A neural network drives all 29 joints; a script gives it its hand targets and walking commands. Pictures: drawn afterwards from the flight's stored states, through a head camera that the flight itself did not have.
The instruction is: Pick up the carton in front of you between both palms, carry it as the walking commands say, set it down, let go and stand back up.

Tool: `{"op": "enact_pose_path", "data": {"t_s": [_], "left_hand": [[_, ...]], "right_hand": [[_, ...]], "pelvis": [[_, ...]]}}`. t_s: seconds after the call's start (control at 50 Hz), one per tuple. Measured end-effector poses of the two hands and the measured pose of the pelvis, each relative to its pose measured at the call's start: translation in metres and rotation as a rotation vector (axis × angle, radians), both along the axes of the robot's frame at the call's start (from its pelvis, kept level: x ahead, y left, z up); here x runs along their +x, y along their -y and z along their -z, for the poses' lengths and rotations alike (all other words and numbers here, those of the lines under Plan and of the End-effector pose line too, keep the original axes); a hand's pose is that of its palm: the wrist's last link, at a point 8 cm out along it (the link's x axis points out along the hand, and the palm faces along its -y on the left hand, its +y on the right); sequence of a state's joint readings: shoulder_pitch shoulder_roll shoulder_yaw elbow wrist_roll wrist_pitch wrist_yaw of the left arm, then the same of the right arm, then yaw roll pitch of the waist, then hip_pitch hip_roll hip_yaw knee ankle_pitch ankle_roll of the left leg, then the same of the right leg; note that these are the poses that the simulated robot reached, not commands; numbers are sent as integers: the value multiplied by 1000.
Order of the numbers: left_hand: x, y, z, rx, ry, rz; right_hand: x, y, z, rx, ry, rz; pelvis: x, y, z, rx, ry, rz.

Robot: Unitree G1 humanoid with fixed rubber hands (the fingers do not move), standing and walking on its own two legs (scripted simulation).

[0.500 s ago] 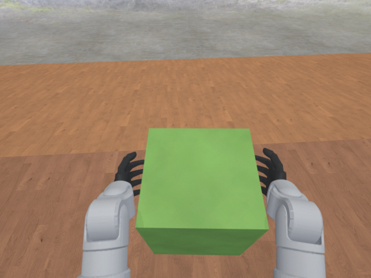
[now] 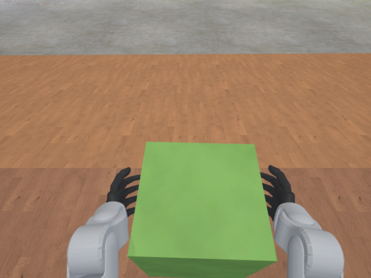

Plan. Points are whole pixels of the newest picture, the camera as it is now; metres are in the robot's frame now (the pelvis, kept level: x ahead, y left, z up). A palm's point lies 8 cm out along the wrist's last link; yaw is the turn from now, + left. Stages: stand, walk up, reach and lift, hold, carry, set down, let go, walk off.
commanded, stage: carry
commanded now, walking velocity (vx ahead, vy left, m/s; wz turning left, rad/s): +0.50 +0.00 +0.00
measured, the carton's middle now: (197, 216) +0.25 +0.01 +0.02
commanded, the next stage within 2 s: none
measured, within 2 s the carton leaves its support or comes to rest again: neither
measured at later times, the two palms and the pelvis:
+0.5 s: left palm (150, 100) +0.57 +0.17 +0.09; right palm (255, 104) +0.56 -0.13 +0.10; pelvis +0.33 +0.03 +0.01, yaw -4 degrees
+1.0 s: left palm (174, 47) +0.94 +0.14 +0.10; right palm (248, 49) +0.94 -0.16 +0.10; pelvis +0.67 +0.00 +0.00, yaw -1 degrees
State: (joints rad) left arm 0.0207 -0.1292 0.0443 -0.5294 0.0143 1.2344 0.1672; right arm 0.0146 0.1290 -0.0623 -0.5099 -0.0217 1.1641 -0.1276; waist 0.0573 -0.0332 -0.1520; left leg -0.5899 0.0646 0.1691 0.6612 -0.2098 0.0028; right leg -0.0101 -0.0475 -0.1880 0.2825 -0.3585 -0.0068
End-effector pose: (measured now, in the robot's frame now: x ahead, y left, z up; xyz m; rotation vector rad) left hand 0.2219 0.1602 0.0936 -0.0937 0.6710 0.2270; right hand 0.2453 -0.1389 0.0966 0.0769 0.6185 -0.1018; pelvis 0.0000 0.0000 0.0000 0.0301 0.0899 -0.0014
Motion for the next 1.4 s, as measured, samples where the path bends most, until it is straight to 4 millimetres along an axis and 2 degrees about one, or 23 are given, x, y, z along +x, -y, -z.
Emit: {"op": "enact_pose_path", "data": {"t_s": [0.14, 0.22, 0.32, 0.42, 0.52, 0.58, 0.66, 0.74, 0.82, 0.88, 1.0, 1.12, 1.18, 1.28, 1.4], "left_hand": [[122, -10, 33, -6, -6, 95], [174, -4, 37, 5, -92, 174], [231, -2, 26, 8, -101, 219], [292, -6, 12, -2, -47, 182], [360, -5, 3, -9, 22, 125], [408, 2, 4, 1, 52, 103], [474, 17, 16, 22, 44, 90], [520, 23, 19, 13, -36, 63], [565, 25, 9, 17, -58, 44], [608, 26, 2, 26, -49, 50], [717, 21, -2, 14, 6, 77], [855, 4, 14, -15, 74, 112], [919, 1, 27, 1, 33, 146], [996, 5, 37, -65, -42, 132], [1079, 5, 25, -62, 25, 110]], "right_hand": [[93, -10, 32, -28, -9, 92], [122, -5, 38, -21, -98, 168], [170, -3, 22, -23, -110, 212], [243, -6, 3, -35, -56, 174], [327, -5, -6, -31, 13, 117], [379, 3, 0, -19, 43, 98], [450, 18, 19, 3, 36, 86], [504, 24, 21, -1, -44, 61], [554, 26, 13, -2, -66, 40], [595, 27, 7, -2, -56, 42], [694, 22, 0, -2, -2, 78], [823, 6, 6, -23, 55, 121], [873, 3, 20, -38, -4, 148], [934, 5, 36, -7, -94, 206], [1023, 7, 24, 13, -33, 207]], "pelvis": [[105, -31, 30, -2, 39, 54], [147, -42, 15, -22, 29, 81], [205, -47, -5, -55, 17, 84], [270, -41, -12, -73, 13, 68], [344, -28, -4, -68, 18, 55], [393, -17, 9, -61, 21, 43], [458, 1, 26, -71, 33, 12], [503, 12, 12, -45, 24, -4], [551, 17, -3, -19, 21, -3], [590, 16, -9, -9, 23, 6], [673, 4, -2, -20, 34, 21], [771, -17, 29, -37, 33, 51], [805, -27, 31, -38, 21, 49], [857, -39, 13, -56, -9, 46], [929, -39, 3, -58, -21, 40]]}}
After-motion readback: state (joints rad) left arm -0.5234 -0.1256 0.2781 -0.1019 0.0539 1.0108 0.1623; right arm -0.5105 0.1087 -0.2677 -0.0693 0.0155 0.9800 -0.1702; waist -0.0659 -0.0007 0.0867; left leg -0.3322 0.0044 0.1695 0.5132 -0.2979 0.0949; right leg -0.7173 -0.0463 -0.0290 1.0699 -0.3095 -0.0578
